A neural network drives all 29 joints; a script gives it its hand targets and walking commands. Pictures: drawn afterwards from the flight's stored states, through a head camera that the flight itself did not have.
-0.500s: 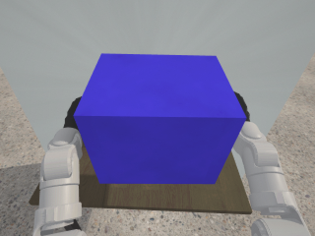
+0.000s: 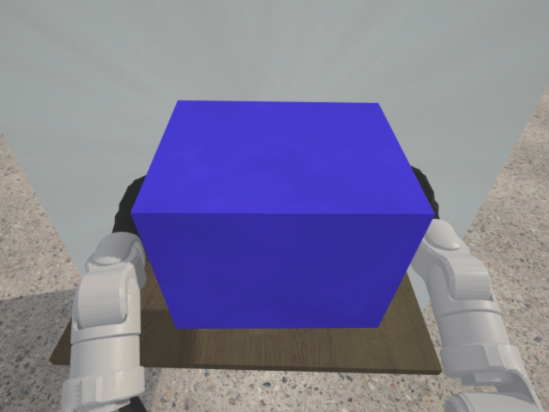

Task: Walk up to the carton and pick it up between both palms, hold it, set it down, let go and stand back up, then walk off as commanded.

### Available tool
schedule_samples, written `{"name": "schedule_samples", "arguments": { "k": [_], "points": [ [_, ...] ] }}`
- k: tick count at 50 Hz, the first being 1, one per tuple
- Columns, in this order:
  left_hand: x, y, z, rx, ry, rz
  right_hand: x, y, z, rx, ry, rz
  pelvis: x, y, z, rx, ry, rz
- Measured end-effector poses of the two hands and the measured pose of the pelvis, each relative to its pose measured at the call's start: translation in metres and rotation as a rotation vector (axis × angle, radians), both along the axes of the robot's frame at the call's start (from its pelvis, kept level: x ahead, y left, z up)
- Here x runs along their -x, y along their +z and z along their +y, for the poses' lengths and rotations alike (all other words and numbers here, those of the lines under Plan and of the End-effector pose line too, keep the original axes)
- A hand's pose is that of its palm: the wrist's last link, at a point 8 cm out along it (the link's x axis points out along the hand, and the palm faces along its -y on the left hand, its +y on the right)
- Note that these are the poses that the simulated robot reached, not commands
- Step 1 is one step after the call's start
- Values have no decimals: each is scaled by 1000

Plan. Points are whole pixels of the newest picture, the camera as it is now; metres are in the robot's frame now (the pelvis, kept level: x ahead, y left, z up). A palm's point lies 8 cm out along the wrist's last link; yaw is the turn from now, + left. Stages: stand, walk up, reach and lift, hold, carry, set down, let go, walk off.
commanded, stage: hold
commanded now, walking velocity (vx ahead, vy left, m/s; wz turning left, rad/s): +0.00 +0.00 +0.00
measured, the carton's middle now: (278, 214) +0.39 +0.00 +0.14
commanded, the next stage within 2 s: none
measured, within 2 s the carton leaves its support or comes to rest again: neither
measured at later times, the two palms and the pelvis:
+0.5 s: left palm (127, 234) +0.32 +0.20 +0.16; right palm (420, 220) +0.34 -0.20 +0.17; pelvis +0.00 +0.00 +0.00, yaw +1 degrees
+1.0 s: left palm (128, 232) +0.33 +0.20 +0.16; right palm (417, 215) +0.34 -0.19 +0.17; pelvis +0.00 +0.00 +0.00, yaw +1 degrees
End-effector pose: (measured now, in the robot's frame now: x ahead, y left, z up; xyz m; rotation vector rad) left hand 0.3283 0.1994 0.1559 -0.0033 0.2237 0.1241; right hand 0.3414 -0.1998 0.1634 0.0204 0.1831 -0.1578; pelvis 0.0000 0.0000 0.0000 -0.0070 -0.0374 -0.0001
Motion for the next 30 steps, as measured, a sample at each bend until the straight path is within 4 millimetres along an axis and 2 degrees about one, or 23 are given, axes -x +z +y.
{"name": "schedule_samples", "arguments": {
  "k": [9, 30],
  "points": [
    [-4, 1, 3, 0, 4, 3, -6, 3, 3, 7, 6, 3, 0, 0, -3, -1, 12, 0],
    [3, 3, 3, -1, 2, 3, 3, 2, 3, -1, -1, 2, 4, 0, -1, -1, 10, -15]
  ]
}}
